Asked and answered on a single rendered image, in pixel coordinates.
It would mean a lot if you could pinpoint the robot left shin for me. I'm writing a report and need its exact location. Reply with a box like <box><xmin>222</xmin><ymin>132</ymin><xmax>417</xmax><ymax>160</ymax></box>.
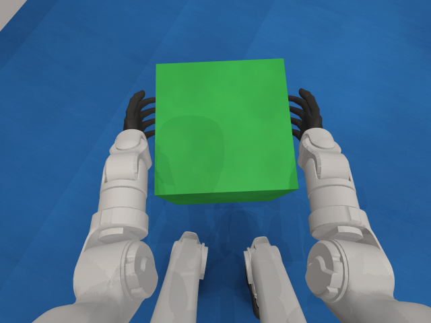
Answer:
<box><xmin>170</xmin><ymin>231</ymin><xmax>200</xmax><ymax>256</ymax></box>

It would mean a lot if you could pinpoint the right robot hand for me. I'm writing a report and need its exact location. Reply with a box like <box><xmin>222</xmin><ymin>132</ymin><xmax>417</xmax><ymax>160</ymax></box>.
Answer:
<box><xmin>288</xmin><ymin>88</ymin><xmax>323</xmax><ymax>141</ymax></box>

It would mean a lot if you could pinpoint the robot left forearm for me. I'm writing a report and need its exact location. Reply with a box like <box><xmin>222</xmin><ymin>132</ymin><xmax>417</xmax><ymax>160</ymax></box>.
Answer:
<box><xmin>73</xmin><ymin>129</ymin><xmax>152</xmax><ymax>293</ymax></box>

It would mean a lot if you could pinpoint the robot right upper arm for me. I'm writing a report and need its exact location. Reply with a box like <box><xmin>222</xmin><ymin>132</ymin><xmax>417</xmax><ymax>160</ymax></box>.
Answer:
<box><xmin>305</xmin><ymin>238</ymin><xmax>431</xmax><ymax>323</ymax></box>

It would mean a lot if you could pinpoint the carton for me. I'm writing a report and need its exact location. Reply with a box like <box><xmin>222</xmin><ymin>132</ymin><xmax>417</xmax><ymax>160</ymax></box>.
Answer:
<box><xmin>154</xmin><ymin>59</ymin><xmax>298</xmax><ymax>205</ymax></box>

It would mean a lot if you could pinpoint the robot left upper arm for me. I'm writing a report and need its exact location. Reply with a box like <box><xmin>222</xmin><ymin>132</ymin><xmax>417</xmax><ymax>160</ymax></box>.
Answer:
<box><xmin>32</xmin><ymin>240</ymin><xmax>158</xmax><ymax>323</ymax></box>

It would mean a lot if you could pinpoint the robot right forearm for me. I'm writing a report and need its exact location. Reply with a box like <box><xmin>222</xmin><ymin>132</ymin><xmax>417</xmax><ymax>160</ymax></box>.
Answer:
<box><xmin>298</xmin><ymin>128</ymin><xmax>395</xmax><ymax>287</ymax></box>

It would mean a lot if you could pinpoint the right robot thigh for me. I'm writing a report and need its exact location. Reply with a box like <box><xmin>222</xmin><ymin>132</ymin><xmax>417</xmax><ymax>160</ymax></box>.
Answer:
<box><xmin>244</xmin><ymin>243</ymin><xmax>307</xmax><ymax>323</ymax></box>

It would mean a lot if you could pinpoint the left robot hand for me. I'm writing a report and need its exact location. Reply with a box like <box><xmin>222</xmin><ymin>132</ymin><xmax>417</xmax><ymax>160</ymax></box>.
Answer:
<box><xmin>123</xmin><ymin>90</ymin><xmax>156</xmax><ymax>139</ymax></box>

